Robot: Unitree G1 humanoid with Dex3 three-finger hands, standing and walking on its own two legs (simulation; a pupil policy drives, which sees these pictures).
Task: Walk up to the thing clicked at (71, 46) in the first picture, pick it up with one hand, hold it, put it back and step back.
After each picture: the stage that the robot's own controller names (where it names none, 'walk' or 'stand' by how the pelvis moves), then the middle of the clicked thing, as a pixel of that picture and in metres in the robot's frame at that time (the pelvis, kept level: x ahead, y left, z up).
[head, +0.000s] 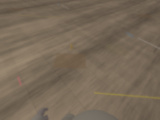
stand; (71, 46) +1.52 +0.44 -0.72
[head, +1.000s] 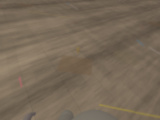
walk; (77, 49) +1.42 +0.22 -0.70
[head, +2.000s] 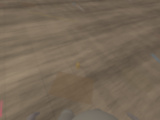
walk; (77, 65) +0.94 +0.17 -0.71
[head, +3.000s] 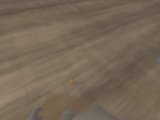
walk; (70, 82) +0.58 +0.23 -0.70
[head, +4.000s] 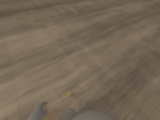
stand; (68, 94) +0.38 +0.23 -0.69
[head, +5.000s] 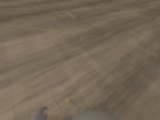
stand; (67, 101) +0.34 +0.23 -0.72
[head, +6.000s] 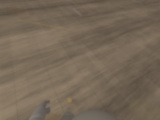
stand; (69, 101) +0.32 +0.18 -0.72
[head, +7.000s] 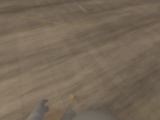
stand; (71, 97) +0.34 +0.18 -0.71
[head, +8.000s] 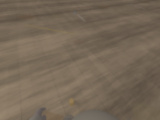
stand; (71, 102) +0.35 +0.18 -0.72
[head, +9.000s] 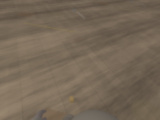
stand; (71, 99) +0.37 +0.18 -0.73
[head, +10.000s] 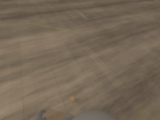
stand; (72, 99) +0.37 +0.17 -0.73
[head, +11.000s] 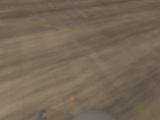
stand; (72, 99) +0.37 +0.17 -0.73
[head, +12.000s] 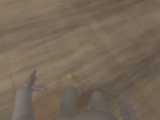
go down; (69, 77) +0.41 +0.18 -0.53
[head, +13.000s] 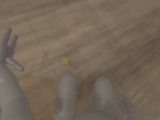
go down; (64, 62) +0.45 +0.21 -0.31
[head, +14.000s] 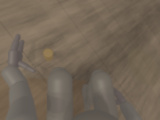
close in; (48, 55) +0.43 +0.24 -0.24
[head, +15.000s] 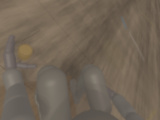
close; (25, 52) +0.43 +0.27 -0.22
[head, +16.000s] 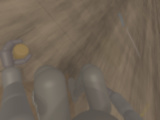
close; (20, 52) +0.41 +0.27 -0.22
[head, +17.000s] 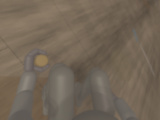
lift; (40, 61) +0.34 +0.25 -0.18
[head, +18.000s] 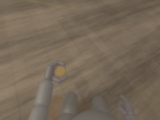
lift; (61, 74) +0.32 +0.18 +0.01
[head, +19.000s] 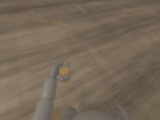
hold; (65, 75) +0.32 +0.17 +0.02
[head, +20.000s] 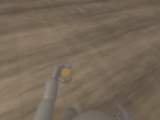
hold; (66, 76) +0.32 +0.16 +0.01
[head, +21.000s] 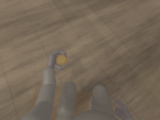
crouch; (62, 62) +0.40 +0.18 -0.06
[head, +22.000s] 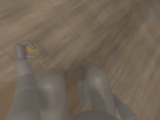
lower; (34, 52) +0.43 +0.26 -0.18
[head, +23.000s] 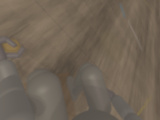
lower; (13, 49) +0.44 +0.28 -0.23
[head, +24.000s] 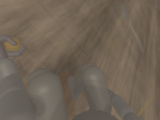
lower; (13, 47) +0.44 +0.29 -0.23
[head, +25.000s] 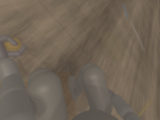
lower; (14, 47) +0.44 +0.29 -0.23
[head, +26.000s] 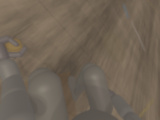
loosen; (15, 48) +0.43 +0.29 -0.22
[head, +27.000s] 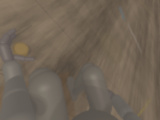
withdraw; (20, 51) +0.43 +0.26 -0.23
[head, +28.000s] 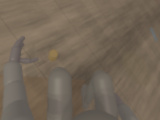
stand; (53, 55) +0.44 +0.23 -0.26
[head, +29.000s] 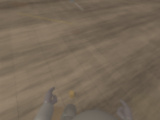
stand; (71, 94) +0.39 +0.15 -0.64
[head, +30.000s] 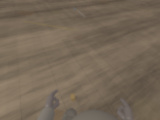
stand; (72, 97) +0.39 +0.16 -0.67
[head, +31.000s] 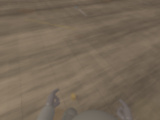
stand; (73, 96) +0.39 +0.15 -0.67
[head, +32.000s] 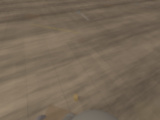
stand; (75, 97) +0.41 +0.15 -0.72
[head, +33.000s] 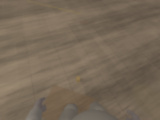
walk; (78, 79) +0.52 +0.11 -0.70
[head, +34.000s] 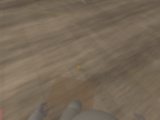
walk; (78, 68) +0.76 +0.19 -0.70
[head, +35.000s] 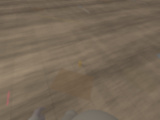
stand; (79, 63) +1.02 +0.17 -0.70
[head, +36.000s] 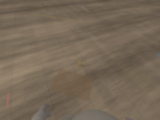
stand; (79, 64) +1.00 +0.17 -0.72
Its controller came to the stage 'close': yes
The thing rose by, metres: 0.72
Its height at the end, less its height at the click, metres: +0.00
